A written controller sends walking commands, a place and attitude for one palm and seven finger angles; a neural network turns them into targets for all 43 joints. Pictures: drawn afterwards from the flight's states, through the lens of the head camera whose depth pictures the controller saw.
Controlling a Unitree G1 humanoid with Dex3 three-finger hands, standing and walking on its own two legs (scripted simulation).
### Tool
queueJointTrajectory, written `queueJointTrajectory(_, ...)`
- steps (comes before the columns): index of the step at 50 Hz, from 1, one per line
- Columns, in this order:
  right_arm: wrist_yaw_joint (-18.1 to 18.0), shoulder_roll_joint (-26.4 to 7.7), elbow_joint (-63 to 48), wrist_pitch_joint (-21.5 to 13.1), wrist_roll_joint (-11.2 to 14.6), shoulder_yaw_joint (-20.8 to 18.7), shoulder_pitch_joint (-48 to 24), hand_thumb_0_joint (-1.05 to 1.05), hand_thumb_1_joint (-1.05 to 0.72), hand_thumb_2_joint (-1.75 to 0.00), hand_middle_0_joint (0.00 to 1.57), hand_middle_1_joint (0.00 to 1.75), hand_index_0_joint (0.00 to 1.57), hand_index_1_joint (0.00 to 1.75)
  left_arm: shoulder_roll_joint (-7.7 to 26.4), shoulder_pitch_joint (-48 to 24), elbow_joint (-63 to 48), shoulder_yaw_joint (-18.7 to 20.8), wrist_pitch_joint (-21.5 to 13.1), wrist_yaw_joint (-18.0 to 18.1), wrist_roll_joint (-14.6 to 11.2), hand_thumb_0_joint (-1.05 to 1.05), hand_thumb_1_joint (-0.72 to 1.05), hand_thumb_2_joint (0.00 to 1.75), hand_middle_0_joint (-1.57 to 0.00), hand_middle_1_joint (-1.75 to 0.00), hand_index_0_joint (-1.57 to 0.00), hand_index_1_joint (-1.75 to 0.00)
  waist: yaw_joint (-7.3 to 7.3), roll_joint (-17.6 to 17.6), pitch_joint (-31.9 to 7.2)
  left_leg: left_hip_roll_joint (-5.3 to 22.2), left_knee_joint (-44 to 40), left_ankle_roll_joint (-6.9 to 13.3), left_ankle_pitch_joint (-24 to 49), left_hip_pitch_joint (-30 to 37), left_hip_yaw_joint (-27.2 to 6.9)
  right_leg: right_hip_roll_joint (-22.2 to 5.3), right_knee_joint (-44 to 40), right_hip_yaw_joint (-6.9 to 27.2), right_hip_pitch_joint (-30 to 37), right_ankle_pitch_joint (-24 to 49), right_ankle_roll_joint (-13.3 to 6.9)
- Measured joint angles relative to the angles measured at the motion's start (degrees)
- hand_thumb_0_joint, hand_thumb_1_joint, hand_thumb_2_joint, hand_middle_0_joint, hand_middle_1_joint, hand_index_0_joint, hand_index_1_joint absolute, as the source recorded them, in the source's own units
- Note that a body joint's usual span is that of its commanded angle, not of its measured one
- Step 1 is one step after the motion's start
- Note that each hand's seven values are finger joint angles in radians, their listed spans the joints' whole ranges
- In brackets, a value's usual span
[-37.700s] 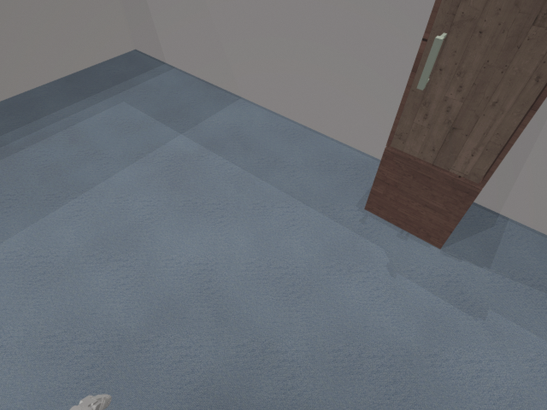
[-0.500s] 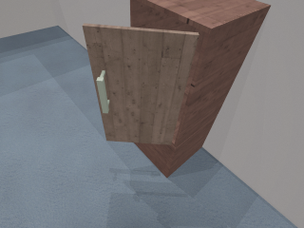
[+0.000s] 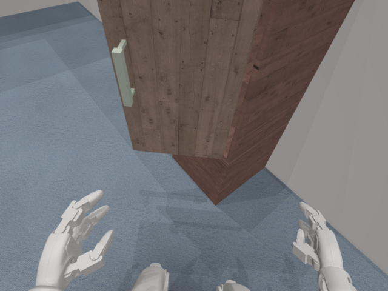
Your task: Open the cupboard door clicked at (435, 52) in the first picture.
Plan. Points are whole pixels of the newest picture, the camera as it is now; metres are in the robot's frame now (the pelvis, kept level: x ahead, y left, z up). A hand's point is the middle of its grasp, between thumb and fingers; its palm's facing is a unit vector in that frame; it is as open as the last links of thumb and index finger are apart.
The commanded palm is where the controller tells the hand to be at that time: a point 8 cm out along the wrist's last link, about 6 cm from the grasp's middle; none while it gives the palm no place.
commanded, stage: raise the hand with hooked fingers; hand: left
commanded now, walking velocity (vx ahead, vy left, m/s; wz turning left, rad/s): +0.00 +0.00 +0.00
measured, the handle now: (125, 74) +0.58 +0.23 +0.10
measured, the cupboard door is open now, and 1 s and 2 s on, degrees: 46 46 46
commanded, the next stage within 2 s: move the hooked fingers beside the handle in 1.64 s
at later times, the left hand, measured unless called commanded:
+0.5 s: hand (76, 202) +0.25 +0.24 +0.07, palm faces +0.02 -1.00 -0.06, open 11.8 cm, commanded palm +0.22 +0.29 +0.08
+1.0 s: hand (46, 168) +0.29 +0.29 +0.11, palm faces +0.03 -1.00 -0.05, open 13.9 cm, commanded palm +0.27 +0.34 +0.12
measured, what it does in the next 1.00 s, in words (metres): stands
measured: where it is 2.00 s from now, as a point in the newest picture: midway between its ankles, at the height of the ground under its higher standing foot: outside the picture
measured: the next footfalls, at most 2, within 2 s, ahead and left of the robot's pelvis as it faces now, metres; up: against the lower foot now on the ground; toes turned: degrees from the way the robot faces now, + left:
none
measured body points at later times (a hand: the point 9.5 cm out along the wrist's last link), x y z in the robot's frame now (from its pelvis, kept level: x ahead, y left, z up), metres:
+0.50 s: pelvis +0.02 +0.00 +0.02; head +0.08 +0.01 +0.47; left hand +0.24 +0.29 +0.08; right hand +0.16 -0.26 -0.06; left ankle +0.06 +0.12 -0.65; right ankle +0.01 -0.10 -0.65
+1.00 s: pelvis +0.02 +0.03 +0.04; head +0.06 +0.04 +0.49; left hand +0.28 +0.34 +0.12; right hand +0.20 -0.21 -0.03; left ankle +0.06 +0.12 -0.65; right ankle +0.01 -0.10 -0.65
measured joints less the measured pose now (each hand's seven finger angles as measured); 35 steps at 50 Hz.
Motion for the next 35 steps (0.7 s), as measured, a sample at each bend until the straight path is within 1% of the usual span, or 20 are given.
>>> queueJointTrajectory(1,-0.5,0.2,-0.2,0.2,-0.1,0.3,0.1,0.01,-0.91,-0.9,0.2,0.3,0.2,0.3,0.6,1.1,-1.2,0.9,0.3,0.6,-0.3,0.01,0.55,0.74,-0.23,-0.53,-0.23,-0.53,0.39,0.2,0.1,0.1,0.5,-0.2,-0.2,-0.4,-0.7,0.2,0.1,-0.6,0.0,-0.2,-0.3)
queueJointTrajectory(3,-1.3,0.6,0.3,0.0,-0.3,1.1,0.5,0.01,-0.91,-0.9,0.2,0.3,0.2,0.3,1.8,2.0,-3.0,2.7,-0.8,0.7,-1.0,0.02,0.5,0.72,-0.24,-0.56,-0.24,-0.56,1.07,0.7,0.1,0.4,1.2,-0.6,-0.5,-1.4,-2.0,0.6,0.0,-1.9,-0.2,-0.5,-0.6)
queueJointTrajectory(5,-1.8,0.8,1.6,-0.7,-0.4,2.1,0.8,0.01,-0.91,-0.9,0.2,0.3,0.2,0.3,2.8,1.1,-3.9,4.2,-2.6,-0.8,-2.2,0.02,0.45,0.7,-0.24,-0.59,-0.24,-0.59,1.47,1.6,0.1,0.5,1.9,-0.9,-0.7,-2.5,-3.3,0.9,-0.1,-3.1,-0.5,-0.7,-0.9)
queueJointTrajectory(7,-2.2,1.0,3.3,-1.2,-0.2,3.3,1.1,0.01,-0.91,-0.9,0.2,0.3,0.2,0.3,3.8,-1.5,-3.6,5.2,-3.3,-3.7,-3.7,0.02,0.4,0.68,-0.24,-0.62,-0.24,-0.62,1.67,2.4,0.3,0.7,2.4,-1.2,-0.8,-3.4,-4.2,1.2,-0.2,-3.9,-0.9,-0.7,-1.2)
queueJointTrajectory(9,-2.5,1.3,4.9,-1.5,0.1,4.2,1.5,0.01,-0.9,-0.9,0.2,0.3,0.21,0.3,4.7,-4.8,-2.4,5.7,-1.9,-6.8,-4.7,0.01,0.35,0.66,-0.24,-0.65,-0.24,-0.65,1.52,3.2,0.5,0.8,2.5,-1.3,-0.8,-3.8,-4.4,1.4,-0.4,-4.1,-1.2,-0.6,-1.3)
queueJointTrajectory(11,-2.6,1.8,6.1,-1.4,0.4,4.7,2.2,0.01,-0.9,-0.9,0.2,0.3,0.21,0.3,5.5,-7.5,-0.7,6.3,1.2,-9.2,-5.6,0.01,0.31,0.64,-0.24,-0.68,-0.24,-0.68,1.0,3.6,0.7,0.8,1.7,-1.4,-0.6,-3.4,-4.2,1.4,-1.0,-3.8,-1.0,-0.4,-1.2)
queueJointTrajectory(13,-2.7,2.2,6.8,-1.0,0.6,4.9,3.2,0.01,-0.9,-0.9,0.21,0.3,0.21,0.3,5.9,-9.1,0.8,7.1,4.5,-10.4,-6.2,0.01,0.26,0.62,-0.25,-0.71,-0.25,-0.71,0.17,3.9,0.8,0.9,0.2,-1.3,-0.3,-2.2,-3.5,1.4,-2.2,-3.2,-0.2,0.1,-1.0)
queueJointTrajectory(14,-2.7,2.4,7.0,-0.8,0.7,4.8,3.9,0.01,-0.9,-0.9,0.21,0.3,0.21,0.3,6.0,-9.4,1.3,7.6,5.8,-10.5,-6.5,0.01,0.24,0.61,-0.25,-0.72,-0.25,-0.72,-0.28,3.9,0.8,0.9,-0.7,-1.3,-0.1,-1.4,-3.0,1.4,-2.9,-2.7,0.3,0.4,-0.8)
queueJointTrajectory(16,-2.7,2.5,7.2,-0.5,0.6,4.3,5.3,0.01,-0.9,-0.9,0.21,0.3,0.21,0.3,6.1,-9.3,1.9,8.6,7.1,-10.1,-6.8,0.01,0.19,0.59,-0.25,-0.75,-0.25,-0.75,-1.04,3.8,0.7,0.8,-2.7,-1.0,0.4,0.3,-2.0,1.3,-4.5,-1.8,1.4,1.0,-0.5)
queueJointTrajectory(18,-2.7,2.1,7.3,-0.5,0.6,3.8,6.6,0.02,-0.9,-0.9,0.21,0.3,0.21,0.3,5.9,-8.9,2.1,9.6,6.8,-9.2,-7.0,0.01,0.15,0.57,-0.26,-0.78,-0.26,-0.78,-1.53,3.6,0.6,0.7,-4.5,-0.7,0.9,1.7,-1.2,1.2,-6.0,-1.0,2.5,1.6,-0.2)
queueJointTrajectory(20,-2.6,1.4,7.3,-0.6,0.6,3.1,7.7,0.02,-0.9,-0.9,0.21,0.3,0.21,0.3,5.6,-8.5,2.3,10.3,5.6,-8.5,-7.1,0.01,0.1,0.55,-0.26,-0.81,-0.26,-0.81,-1.88,3.5,0.5,0.5,-5.8,-0.5,1.2,2.7,-0.6,1.0,-7.1,-0.5,3.2,2.0,0.1)
queueJointTrajectory(23,-2.6,-0.1,7.3,-0.7,0.6,2.4,8.5,0.02,-0.9,-0.9,0.21,0.3,0.21,0.3,5.6,-8.9,3.2,10.6,3.8,-8.5,-7.2,0.01,0.03,0.52,-0.27,-0.86,-0.27,-0.86,-1.93,3.3,0.6,0.3,-6.6,0.0,1.5,3.4,-0.2,0.8,-8.0,-0.1,3.8,2.4,0.4)
queueJointTrajectory(26,-2.7,-1.4,7.2,-0.9,0.8,2.0,8.6,0.02,-0.9,-0.9,0.2,0.3,0.21,0.3,5.9,-9.8,4.3,10.3,3.2,-9.0,-7.1,0.0,-0.04,0.49,-0.27,-0.9,-0.27,-0.9,-1.86,3.2,1.0,0.0,-6.9,0.4,1.6,3.6,0.0,0.5,-8.5,0.0,4.1,2.7,0.7)
queueJointTrajectory(30,-3.0,-2.0,6.6,-1.3,0.9,2.1,8.1,0.02,-0.9,-0.9,0.2,0.3,0.2,0.3,6.6,-11.4,5.1,10.2,3.4,-9.5,-7.0,0.0,-0.13,0.45,-0.28,-0.96,-0.28,-0.96,-1.79,2.7,1.4,-0.2,-7.4,0.8,1.7,4.4,0.1,0.4,-9.4,0.1,5.1,3.1,1.1)
queueJointTrajectory(35,-2.9,-1.6,5.3,-1.5,1.0,3.2,7.2,0.01,-0.91,-0.9,0.2,0.3,0.2,0.3,7.7,-13.8,5.3,10.5,4.5,-9.0,-6.8,0.0,-0.25,0.4,-0.29,-1.04,-0.29,-1.04,-1.66,2.4,1.7,-0.4,-8.5,1.2,2.1,6.1,0.0,0.3,-11.2,0.0,7.2,3.9,1.5)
